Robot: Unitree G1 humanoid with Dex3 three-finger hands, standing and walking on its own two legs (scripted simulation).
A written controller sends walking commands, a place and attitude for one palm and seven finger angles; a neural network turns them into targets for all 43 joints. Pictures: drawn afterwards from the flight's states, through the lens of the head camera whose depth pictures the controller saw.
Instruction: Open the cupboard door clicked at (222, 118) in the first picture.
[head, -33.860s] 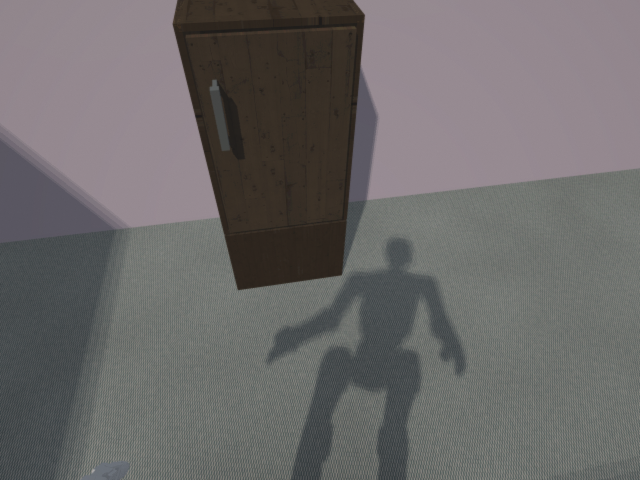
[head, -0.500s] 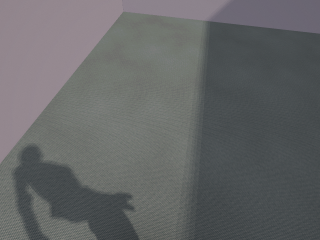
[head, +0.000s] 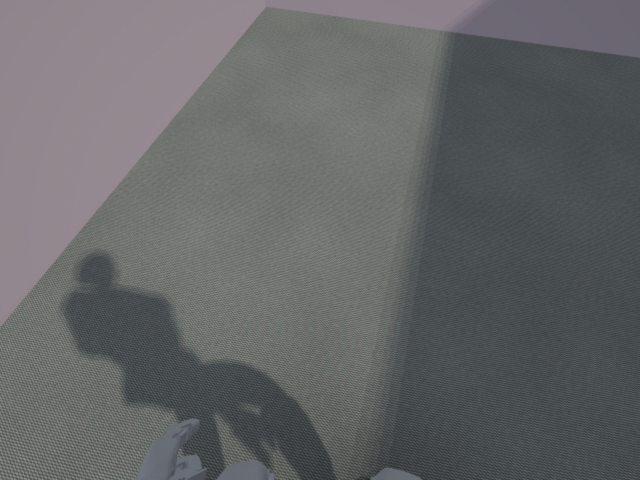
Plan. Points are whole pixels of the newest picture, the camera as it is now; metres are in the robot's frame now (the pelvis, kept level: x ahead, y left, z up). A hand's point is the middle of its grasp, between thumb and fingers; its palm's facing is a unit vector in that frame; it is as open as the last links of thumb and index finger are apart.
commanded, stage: turn to face it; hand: left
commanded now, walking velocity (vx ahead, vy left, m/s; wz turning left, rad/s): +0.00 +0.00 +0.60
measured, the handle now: out of the picture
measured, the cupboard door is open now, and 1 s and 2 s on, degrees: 49 49 49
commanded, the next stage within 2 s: none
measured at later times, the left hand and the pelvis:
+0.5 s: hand out of the picture +0.09 +0.28 -0.17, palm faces +0.30 -0.93 -0.22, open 7.3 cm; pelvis +0.07 +0.05 +0.01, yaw +16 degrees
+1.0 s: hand out of the picture +0.06 +0.18 -0.14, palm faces +0.53 -0.80 -0.28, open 7.4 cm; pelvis +0.09 -0.03 +0.01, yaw +34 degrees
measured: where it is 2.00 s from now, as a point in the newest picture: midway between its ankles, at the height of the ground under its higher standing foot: outside the picture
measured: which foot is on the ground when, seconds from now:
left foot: up 0.00-0.26, down 0.28-0.86, up 0.88-1.00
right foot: down 0.00-0.28, up 0.30-0.86, down 0.88-1.00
